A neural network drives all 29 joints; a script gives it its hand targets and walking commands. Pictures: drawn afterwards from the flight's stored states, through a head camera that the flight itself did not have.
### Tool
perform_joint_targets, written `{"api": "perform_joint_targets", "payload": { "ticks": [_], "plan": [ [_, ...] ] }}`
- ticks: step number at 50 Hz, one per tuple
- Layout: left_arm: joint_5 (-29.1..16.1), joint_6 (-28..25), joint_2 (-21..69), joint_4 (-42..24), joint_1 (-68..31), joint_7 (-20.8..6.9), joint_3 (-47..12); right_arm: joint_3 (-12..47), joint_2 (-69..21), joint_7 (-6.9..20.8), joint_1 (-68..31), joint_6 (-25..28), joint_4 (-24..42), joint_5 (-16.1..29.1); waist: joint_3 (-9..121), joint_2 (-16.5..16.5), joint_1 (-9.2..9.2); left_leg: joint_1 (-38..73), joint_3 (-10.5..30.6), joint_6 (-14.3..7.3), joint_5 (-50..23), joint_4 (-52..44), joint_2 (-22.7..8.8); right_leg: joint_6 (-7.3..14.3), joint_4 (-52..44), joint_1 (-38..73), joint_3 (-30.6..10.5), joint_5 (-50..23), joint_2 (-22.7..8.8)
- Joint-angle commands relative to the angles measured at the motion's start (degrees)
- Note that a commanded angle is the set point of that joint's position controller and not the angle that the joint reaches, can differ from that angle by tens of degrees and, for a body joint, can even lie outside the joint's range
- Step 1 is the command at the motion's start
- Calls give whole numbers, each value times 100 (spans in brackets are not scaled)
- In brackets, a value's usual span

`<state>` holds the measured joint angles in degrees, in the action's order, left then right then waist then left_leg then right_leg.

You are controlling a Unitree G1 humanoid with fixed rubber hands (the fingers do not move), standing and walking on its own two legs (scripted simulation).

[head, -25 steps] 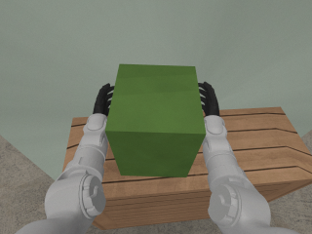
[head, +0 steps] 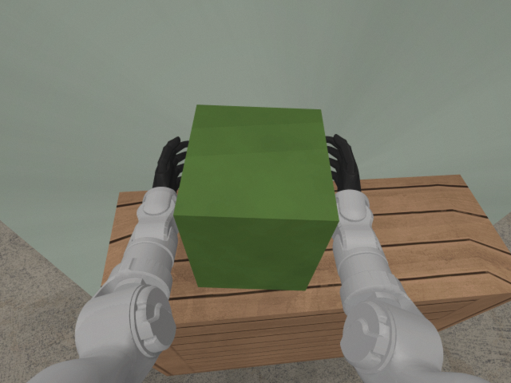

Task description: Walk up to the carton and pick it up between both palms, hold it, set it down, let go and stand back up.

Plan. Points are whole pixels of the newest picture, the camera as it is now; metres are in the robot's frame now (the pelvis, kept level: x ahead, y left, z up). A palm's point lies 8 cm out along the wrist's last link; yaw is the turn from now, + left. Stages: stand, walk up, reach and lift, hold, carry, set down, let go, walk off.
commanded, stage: set down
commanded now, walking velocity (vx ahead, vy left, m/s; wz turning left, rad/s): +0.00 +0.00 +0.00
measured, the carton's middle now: (255, 204) +0.40 +0.03 +0.03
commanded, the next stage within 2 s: none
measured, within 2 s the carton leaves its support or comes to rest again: neither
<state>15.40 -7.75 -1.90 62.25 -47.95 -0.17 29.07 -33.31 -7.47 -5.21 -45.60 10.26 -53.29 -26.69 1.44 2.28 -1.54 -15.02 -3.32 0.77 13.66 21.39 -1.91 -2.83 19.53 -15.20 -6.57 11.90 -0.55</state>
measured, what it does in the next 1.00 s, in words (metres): stands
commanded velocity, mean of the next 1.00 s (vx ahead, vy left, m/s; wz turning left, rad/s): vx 0.00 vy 0.00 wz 0.00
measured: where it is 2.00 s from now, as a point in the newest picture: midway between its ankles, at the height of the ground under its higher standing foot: outside the picture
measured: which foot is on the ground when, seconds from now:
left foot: down 0.00-1.00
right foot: down 0.00-1.00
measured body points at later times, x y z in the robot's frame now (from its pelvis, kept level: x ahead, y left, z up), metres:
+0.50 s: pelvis +0.00 +0.00 +0.00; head +0.05 +0.02 +0.45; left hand +0.43 +0.18 +0.05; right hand +0.43 -0.12 +0.08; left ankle -0.04 +0.12 -0.75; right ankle -0.03 -0.15 -0.75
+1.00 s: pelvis -0.01 +0.01 +0.00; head +0.05 +0.03 +0.44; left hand +0.43 +0.18 +0.05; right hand +0.43 -0.12 +0.07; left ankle -0.04 +0.12 -0.74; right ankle -0.03 -0.15 -0.75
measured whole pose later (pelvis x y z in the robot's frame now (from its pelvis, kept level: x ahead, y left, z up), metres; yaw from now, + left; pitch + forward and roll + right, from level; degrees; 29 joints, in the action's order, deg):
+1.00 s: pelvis -0.01 +0.01 +0.00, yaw +0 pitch +14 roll -1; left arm 6.9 -13.2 -6.7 76.9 -54.0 4.7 16.0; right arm -13.7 3.0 -6.6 -50.3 12.2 -68.5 -0.2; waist 8.4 1.9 -0.7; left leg -25.8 -3.3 0.6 13.4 25.1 -2.1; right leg -2.9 19.5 -24.2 -6.5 10.0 -0.4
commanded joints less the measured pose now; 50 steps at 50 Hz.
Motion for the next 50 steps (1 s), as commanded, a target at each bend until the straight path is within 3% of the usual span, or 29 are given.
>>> {"api": "perform_joint_targets", "payload": {
  "ticks": [1, 19, 27, 33, 40, 44, 50],
  "plan": [
    [911, -105, 2660, -138, -2849, -695, -516, 1205, -2985, 794, -2436, 244, -378, -356, 2456, -307, -163, 64, -541, 105, -3106, 19, 163, 56, 186, 1775, 1191, -2581, 198],
    [1095, -95, 2258, -260, -2645, -591, -99, 797, -2621, 762, -2261, 105, -284, -493, 2119, -233, -162, 213, -518, -21, -3091, 45, 201, 11, 147, 1421, 1219, -2203, 213],
    [937, -92, 1206, -355, -2586, -295, 10, 691, -1568, 570, -2157, 83, -289, -217, 2190, -294, -156, 499, -480, -10, -3348, 145, 196, 17, 86, 1139, 1237, -2090, 260],
    [419, -78, -4, -312, -2548, 132, -423, 1030, -173, 247, -2157, 167, -563, 526, 2383, -456, -139, 676, -432, 106, -3633, 314, 161, 69, 25, 735, 1219, -2099, 334],
    [-576, -292, -720, 233, -2822, 443, -1135, 1794, 753, -25, -2487, 265, -1003, 1645, 3190, -340, 35, 403, -327, 235, -3632, 693, 188, 98, 207, 362, 1034, -2452, 387],
    [-1081, -545, -1048, 789, -3011, 496, -1483, 2183, 1220, -86, -2757, 309, -1337, 2193, 3345, -247, 84, 94, -259, 259, -3321, 775, 217, 123, 316, 314, 939, -2482, 348],
    [-1957, -849, -1569, 1302, -3426, 623, -2189, 2710, 2188, -62, -3292, 378, -1590, 3175, 4029, -521, 85, 346, -117, 428, -3662, 1089, 183, 236, 418, -339, 979, -2174, 393]
  ]
}}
